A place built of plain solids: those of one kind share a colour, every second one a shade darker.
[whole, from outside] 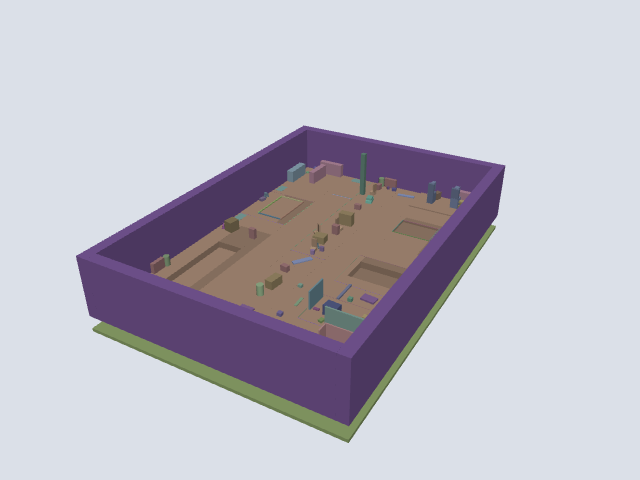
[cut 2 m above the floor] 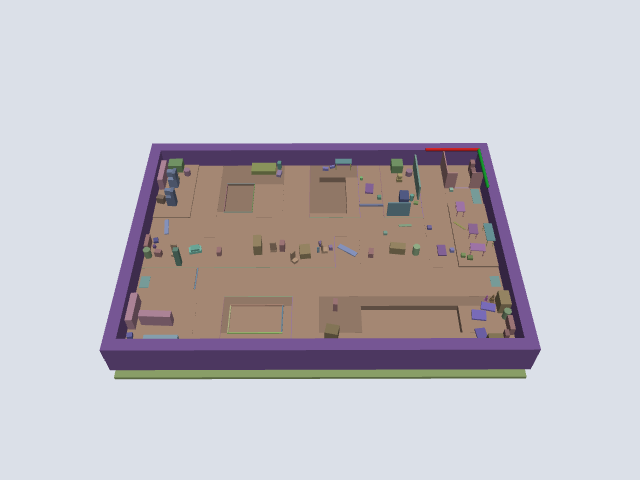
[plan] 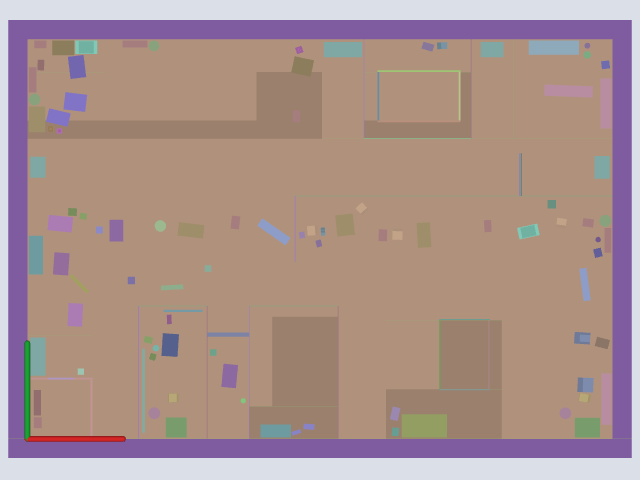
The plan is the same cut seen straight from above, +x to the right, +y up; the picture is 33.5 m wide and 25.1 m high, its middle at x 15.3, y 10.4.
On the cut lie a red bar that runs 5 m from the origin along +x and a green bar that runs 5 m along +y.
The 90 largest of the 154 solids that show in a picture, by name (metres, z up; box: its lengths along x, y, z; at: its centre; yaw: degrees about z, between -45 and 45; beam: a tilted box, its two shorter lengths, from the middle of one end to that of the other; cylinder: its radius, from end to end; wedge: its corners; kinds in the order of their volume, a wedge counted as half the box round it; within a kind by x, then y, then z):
{
 "floor_1": {"box": [3.4, 3.2, 1.0], "at": [1.7, 1.6, -0.5]},
 "floor_2": {"box": [3.4, 2.2, 1.0], "at": [1.7, 4.3, -0.5]},
 "floor_3": {"box": [3.4, 7.3, 1.18], "at": [1.7, 9.05, -0.41]},
 "floor_4": {"box": [4.05, 2.53, 2.1], "at": [2.02, 17.91, -1.05]},
 "floor_5": {"box": [2.4, 12.7, 1.0], "at": [4.6, 6.35, -0.5]},
 "floor_6": {"box": [3.6, 6.95, 1.0], "at": [7.6, 3.48, -0.5]},
 "floor_7": {"box": [15.4, 0.95, 2.1], "at": [7.7, 16.18, -1.05]},
 "floor_8": {"box": [15.4, 1.72, 2.1], "at": [7.7, 20.04, -1.05]},
 "floor_9": {"box": [7.93, 2.53, 1.49], "at": [8.02, 17.91, -1.36]},
 "floor_10": {"box": [6.0, 3.45, 1.0], "at": [8.8, 10.97, -0.5]},
 "floor_11": {"box": [2.2, 6.95, 1.0], "at": [10.5, 3.48, -0.5]},
 "floor_12": {"box": [1.2, 4.69, 2.1], "at": [12.2, 4.04, -1.05]},
 "floor_13": {"box": [2.2, 3.45, 1.0], "at": [12.9, 10.97, -0.5]},
 "floor_14": {"box": [3.42, 2.53, 2.1], "at": [13.69, 17.91, -1.05]},
 "floor_15": {"box": [4.65, 1.7, 2.1], "at": [13.93, 0.85, -1.05]},
 "floor_16": {"box": [4.65, 0.56, 2.1], "at": [13.93, 6.67, -1.05]},
 "floor_17": {"box": [2.53, 4.69, 1.47], "at": [14.06, 4.04, -1.36]},
 "floor_18": {"box": [30.6, 3.0, 1.0], "at": [15.3, 14.2, -0.5]},
 "floor_19": {"box": [0.92, 4.69, 2.1], "at": [15.79, 4.04, -1.05]},
 "floor_20": {"box": [2.2, 5.2, 1.0], "at": [16.5, 18.3, -0.5]},
 "floor_21": {"box": [2.5, 6.95, 1.0], "at": [17.5, 3.48, -0.5]},
 "floor_22": {"box": [0.8, 2.53, 2.1], "at": [18.0, 17.91, -1.05]},
 "floor_23": {"box": [24.8, 2.3, 1.0], "at": [18.2, 8.1, -0.5]},
 "floor_24": {"box": [2.85, 3.61, 2.1], "at": [20.18, 4.41, -1.05]},
 "floor_25": {"box": [5.6, 0.95, 2.1], "at": [20.4, 16.18, -1.05]},
 "floor_26": {"box": [5.6, 1.72, 2.1], "at": [20.4, 20.04, -1.05]},
 "floor_27": {"box": [4.15, 2.53, 2.1], "at": [20.48, 17.91, -1.05]},
 "floor_28": {"box": [6.05, 2.6, 2.1], "at": [21.77, 1.3, -1.05]},
 "floor_29": {"box": [6.05, 0.74, 2.1], "at": [21.77, 6.58, -1.05]},
 "floor_30": {"box": [16.6, 3.45, 1.0], "at": [22.3, 10.97, -0.5]},
 "floor_31": {"box": [2.53, 3.61, 1.91], "at": [22.86, 4.41, -1.15]},
 "floor_32": {"box": [0.65, 2.53, 2.1], "at": [22.88, 17.91, -1.05]},
 "floor_33": {"box": [2.2, 5.2, 1.0], "at": [24.3, 18.3, -0.5]},
 "floor_34": {"box": [0.67, 3.61, 2.1], "at": [24.46, 4.41, -1.05]},
 "floor_35": {"box": [2.4, 6.95, 1.0], "at": [26.0, 3.48, -0.5]},
 "floor_36": {"box": [5.2, 5.2, 1.0], "at": [28.0, 18.3, -0.5]},
 "floor_37": {"box": [3.4, 6.95, 1.12], "at": [28.9, 3.48, -0.44]},
 "wall_1": {"box": [1.0, 20.9, 5.5], "at": [-0.5, 10.45, 1.75]},
 "wall_2": {"box": [32.6, 1.0, 5.5], "at": [15.3, -0.5, 1.75]},
 "wall_3": {"box": [32.6, 1.0, 5.5], "at": [15.3, 21.4, 1.75]},
 "wall_4": {"box": [1.0, 20.9, 5.5], "at": [31.1, 10.45, 1.75]},
 "floor_base_1": {"box": [32.6, 22.9, 0.3], "at": [15.3, 10.45, -2.35]},
 "pallet_load_1": {"box": [0.86, 1.35, 1.28], "at": [0.5, 16.71, 0.64]},
 "pallet_load_2": {"box": [1.15, 0.77, 1.29], "at": [1.87, 20.45, 0.65]},
 "pallet_load_3": {"box": [1.34, 0.71, 0.77], "at": [8.55, 10.9, 0.39], "yaw": -6.5},
 "pallet_load_4": {"box": [1.04, 0.88, 1.02], "at": [14.39, 19.47, 0.51], "yaw": -12.2},
 "pallet_load_5": {"box": [0.93, 1.12, 0.67], "at": [16.61, 11.18, 0.34], "yaw": 6.1},
 "pallet_load_6": {"box": [0.71, 1.31, 1.19], "at": [20.74, 10.66, 0.59], "yaw": 3.2},
 "bar_rack_1": {"box": [2.53, 0.59, 1.3], "at": [28.3, 18.19, 0.65], "yaw": -2.2},
 "bar_rack_2": {"box": [0.57, 2.61, 1.36], "at": [30.25, 17.54, 0.68]},
 "bar_rack_3": {"box": [0.51, 2.69, 1.31], "at": [30.27, 2.08, 0.78]},
 "crate_stack_1": {"box": [0.41, 1.32, 0.86], "at": [0.28, 18.77, 0.43]},
 "crate_stack_2": {"box": [0.38, 1.33, 0.85], "at": [0.52, 1.89, 0.42]},
 "crate_stack_3": {"box": [0.42, 0.57, 1.26], "at": [0.54, 0.84, 0.63]},
 "crate_stack_4": {"box": [0.64, 0.4, 1.16], "at": [0.68, 20.63, 0.58]},
 "crate_stack_5": {"box": [1.31, 0.37, 0.93], "at": [5.62, 20.64, 0.47]},
 "crate_stack_6": {"box": [0.45, 0.69, 0.54], "at": [10.88, 11.31, 0.27], "yaw": -6.5},
 "crate_stack_7": {"box": [0.37, 0.61, 1.0], "at": [14.08, 16.87, 0.5], "yaw": -2.8},
 "crate_stack_8": {"box": [0.45, 0.62, 0.9], "at": [18.59, 10.65, 0.45], "yaw": -2.3},
 "crate_stack_9": {"box": [0.36, 1.3, 0.97], "at": [30.35, 10.38, 0.48]},
 "board_stack_1": {"box": [2.64, 0.74, 1.23], "at": [27.53, 20.46, 0.61]},
 "forge_hearth_1": {"box": [1.1, 1.05, 0.93], "at": [7.79, 0.59, 0.47]},
 "forge_hearth_2": {"box": [1.33, 1.03, 0.89], "at": [29.28, 0.58, 0.56]},
 "bandsaw_1": {"box": [0.28, 0.61, 1.07], "at": [28.74, 5.28, 1.73], "yaw": -3.7},
 "bandsaw_2": {"box": [0.28, 0.76, 1.04], "at": [28.91, 2.83, 1.68], "yaw": -2.3},
 "bandsaw_3": {"box": [0.83, 0.61, 1.07], "at": [29.02, 5.27, 0.66], "yaw": -3.7},
 "bandsaw_4": {"box": [0.55, 0.37, 0.84], "at": [29.16, 5.26, 1.84], "yaw": -3.7},
 "bandsaw_5": {"box": [0.83, 0.76, 1.04], "at": [29.18, 2.82, 0.64], "yaw": -2.3},
 "bandsaw_6": {"box": [0.55, 0.46, 0.78], "at": [29.32, 2.81, 1.81], "yaw": -2.3},
 "part_1": {"box": [1.07, 0.1, 2.65], "at": [0.54, 3.15, 1.27]},
 "part_2": {"box": [0.98, 0.1, 2.65], "at": [2.91, 3.15, 1.27]},
 "part_3": {"box": [0.1, 3.1, 2.65], "at": [3.35, 1.55, 1.27]},
 "sheet_stack_1": {"box": [2.37, 1.22, 0.46], "at": [20.75, 0.68, 0.23]},
 "screenW_1": {"box": [0.16, 4.4, 1.71], "at": [6.07, 2.52, 0.85]},
 "barrel_1": {"cylinder": 0.3, "from": [0.38, 17.75, 0.0], "to": [0.38, 17.75, 0.9]},
 "barrel_2": {"cylinder": 0.28, "from": [6.62, 20.55, 0.0], "to": [6.62, 20.55, 0.89]},
 "barrel_3": {"cylinder": 0.3, "from": [6.95, 11.13, 0.0], "to": [6.95, 11.13, 0.94]},
 "barrel_4": {"cylinder": 0.31, "from": [30.22, 11.4, 0.0], "to": [30.22, 11.4, 0.9]},
 "column_a0a_1": {"box": [0.45, 0.45, 4.5], "at": [27.42, 12.27, 2.25]},
 "table_saw_1": {"box": [0.85, 1.19, 0.89], "at": [7.47, 4.91, 0.45], "yaw": -3.7},
 "screenN_1": {"box": [2.05, 0.13, 1.7], "at": [8.14, 6.7, 0.85]},
 "sack_pile_1": {"box": [1.14, 0.71, 0.3], "at": [3.08, 20.48, 0.15]},
 "sack_pile_2": {"box": [1.08, 0.62, 0.29], "at": [26.2, 10.84, 0.14], "yaw": 12.3},
 "inway_pallet_1": {"box": [0.72, 1.14, 0.21], "at": [4.65, 10.89, 0.06], "yaw": -0.1},
 "inway_pallet_2": {"box": [0.77, 1.22, 0.21], "at": [10.58, 3.29, 0.06], "yaw": -5.6},
 "quench_tub_1": {"cylinder": 0.31, "from": [6.64, 1.34, 0.0], "to": [6.64, 1.34, 0.56]},
 "quench_tub_2": {"cylinder": 0.3, "from": [28.13, 1.34, 0.12], "to": [28.13, 1.34, 0.75]},
 "pallet_1": {"box": [1.15, 0.91, 0.16], "at": [2.5, 17.61, 0.08], "yaw": -6.8},
 "pallet_2": {"box": [0.83, 1.17, 0.19], "at": [2.6, 19.45, 0.04], "yaw": 6.9},
 "offcut_bin_1": {"box": [0.7, 0.5, 0.7], "at": [30.06, 5.01, 0.47], "yaw": -14.7}
}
